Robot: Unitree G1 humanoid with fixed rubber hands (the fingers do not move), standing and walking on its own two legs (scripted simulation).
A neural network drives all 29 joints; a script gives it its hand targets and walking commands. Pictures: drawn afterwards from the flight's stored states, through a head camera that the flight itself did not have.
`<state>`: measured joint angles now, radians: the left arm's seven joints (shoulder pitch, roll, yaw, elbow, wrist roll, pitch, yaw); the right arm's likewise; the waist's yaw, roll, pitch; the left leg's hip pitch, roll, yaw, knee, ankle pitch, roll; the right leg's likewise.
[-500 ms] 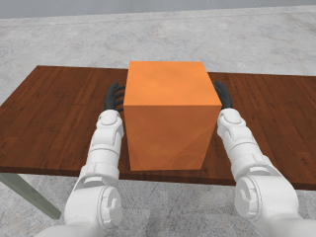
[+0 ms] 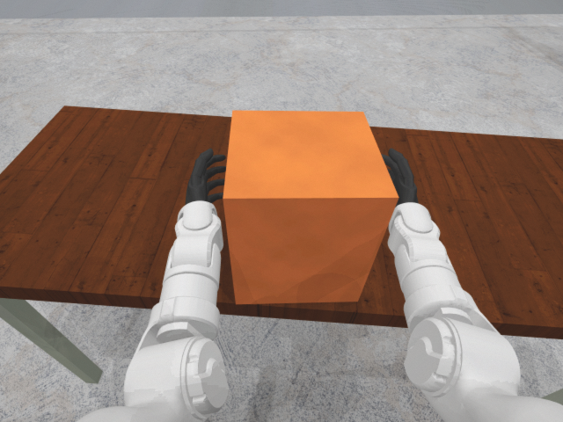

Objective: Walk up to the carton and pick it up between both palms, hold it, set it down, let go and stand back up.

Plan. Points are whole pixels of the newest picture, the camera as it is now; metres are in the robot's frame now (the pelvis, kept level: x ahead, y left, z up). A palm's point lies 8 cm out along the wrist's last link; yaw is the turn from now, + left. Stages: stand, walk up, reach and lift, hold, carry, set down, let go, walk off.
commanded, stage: set down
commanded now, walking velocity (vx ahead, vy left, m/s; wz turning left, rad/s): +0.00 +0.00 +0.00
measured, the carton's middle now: (298, 210) +0.42 +0.01 +0.06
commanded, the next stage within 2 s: none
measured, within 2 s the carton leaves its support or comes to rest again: neither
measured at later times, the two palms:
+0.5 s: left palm (201, 206) +0.38 +0.16 +0.10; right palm (401, 206) +0.40 -0.14 +0.11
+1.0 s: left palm (201, 206) +0.38 +0.16 +0.09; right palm (400, 208) +0.40 -0.14 +0.10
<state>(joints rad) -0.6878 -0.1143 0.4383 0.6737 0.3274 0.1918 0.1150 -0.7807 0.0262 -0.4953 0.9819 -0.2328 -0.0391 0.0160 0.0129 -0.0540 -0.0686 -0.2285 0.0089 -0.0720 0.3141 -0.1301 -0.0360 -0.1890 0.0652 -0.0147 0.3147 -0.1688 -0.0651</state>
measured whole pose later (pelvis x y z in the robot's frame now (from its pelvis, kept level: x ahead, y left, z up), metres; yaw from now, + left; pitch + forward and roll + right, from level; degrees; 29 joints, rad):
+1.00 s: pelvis +0.01 +0.01 +0.00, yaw -2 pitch +0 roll +1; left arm -0.63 -0.19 0.53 0.56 0.42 0.15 0.07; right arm -0.72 0.10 -0.58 0.85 -0.36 -0.11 0.09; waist 0.02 -0.04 0.01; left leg -0.14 0.01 0.01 0.29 -0.14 -0.02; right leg -0.13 0.04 -0.01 0.32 -0.19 -0.05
